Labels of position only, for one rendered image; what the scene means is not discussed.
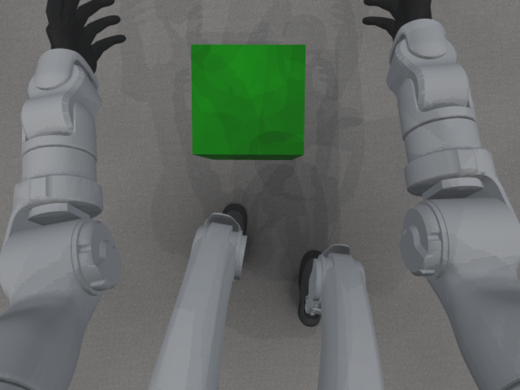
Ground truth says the robot left shin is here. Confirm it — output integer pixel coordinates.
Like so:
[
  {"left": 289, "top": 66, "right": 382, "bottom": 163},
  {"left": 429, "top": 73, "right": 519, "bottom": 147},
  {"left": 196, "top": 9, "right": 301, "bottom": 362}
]
[{"left": 191, "top": 213, "right": 241, "bottom": 252}]

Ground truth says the robot left foot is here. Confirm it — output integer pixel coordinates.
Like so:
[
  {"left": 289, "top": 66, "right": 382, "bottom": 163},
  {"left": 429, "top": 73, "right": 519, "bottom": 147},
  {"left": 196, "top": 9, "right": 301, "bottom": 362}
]
[{"left": 222, "top": 204, "right": 248, "bottom": 236}]

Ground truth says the right robot forearm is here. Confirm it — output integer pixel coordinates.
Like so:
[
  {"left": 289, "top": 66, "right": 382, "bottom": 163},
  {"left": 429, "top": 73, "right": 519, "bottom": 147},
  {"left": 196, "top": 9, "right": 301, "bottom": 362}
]
[{"left": 387, "top": 19, "right": 520, "bottom": 265}]

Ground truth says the left robot forearm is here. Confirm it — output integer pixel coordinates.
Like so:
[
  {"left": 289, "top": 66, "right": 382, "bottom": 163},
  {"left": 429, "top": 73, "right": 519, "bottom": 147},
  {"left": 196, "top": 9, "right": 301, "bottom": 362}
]
[{"left": 0, "top": 48, "right": 103, "bottom": 299}]

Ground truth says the robot left hand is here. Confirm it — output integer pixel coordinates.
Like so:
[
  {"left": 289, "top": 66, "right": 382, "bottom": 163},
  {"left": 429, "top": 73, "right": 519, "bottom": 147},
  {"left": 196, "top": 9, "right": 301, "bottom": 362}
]
[{"left": 45, "top": 0, "right": 126, "bottom": 73}]

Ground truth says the right robot upper arm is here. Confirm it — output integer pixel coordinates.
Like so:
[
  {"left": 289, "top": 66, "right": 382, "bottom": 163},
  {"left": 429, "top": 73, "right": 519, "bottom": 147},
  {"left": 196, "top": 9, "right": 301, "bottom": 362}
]
[{"left": 399, "top": 197, "right": 520, "bottom": 390}]

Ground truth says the robot right hand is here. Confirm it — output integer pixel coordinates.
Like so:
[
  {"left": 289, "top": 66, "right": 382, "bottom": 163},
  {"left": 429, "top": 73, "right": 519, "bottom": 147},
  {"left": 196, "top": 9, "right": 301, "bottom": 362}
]
[{"left": 362, "top": 0, "right": 432, "bottom": 40}]

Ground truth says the left robot upper arm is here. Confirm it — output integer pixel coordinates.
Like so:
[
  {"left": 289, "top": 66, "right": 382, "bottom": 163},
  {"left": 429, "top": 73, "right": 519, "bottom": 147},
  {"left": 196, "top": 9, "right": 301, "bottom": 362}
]
[{"left": 0, "top": 218, "right": 122, "bottom": 390}]

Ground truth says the carton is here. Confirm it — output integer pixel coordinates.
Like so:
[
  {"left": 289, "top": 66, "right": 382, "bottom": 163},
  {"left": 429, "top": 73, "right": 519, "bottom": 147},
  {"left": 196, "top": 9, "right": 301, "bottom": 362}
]
[{"left": 191, "top": 45, "right": 306, "bottom": 160}]

